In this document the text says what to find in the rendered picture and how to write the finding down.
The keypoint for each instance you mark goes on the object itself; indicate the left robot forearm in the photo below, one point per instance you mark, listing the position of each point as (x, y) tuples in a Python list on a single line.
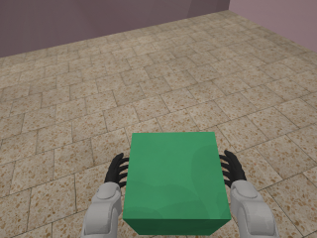
[(101, 217)]

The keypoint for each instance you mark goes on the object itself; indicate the right robot forearm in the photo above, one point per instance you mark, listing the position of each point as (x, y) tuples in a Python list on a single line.
[(254, 216)]

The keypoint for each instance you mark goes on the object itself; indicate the robot left hand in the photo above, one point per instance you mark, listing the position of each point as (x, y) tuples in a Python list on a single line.
[(113, 174)]

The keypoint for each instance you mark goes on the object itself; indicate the carton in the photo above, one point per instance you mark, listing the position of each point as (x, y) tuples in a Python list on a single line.
[(175, 185)]

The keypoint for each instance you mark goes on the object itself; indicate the robot right hand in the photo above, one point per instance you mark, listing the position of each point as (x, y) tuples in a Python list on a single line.
[(235, 171)]

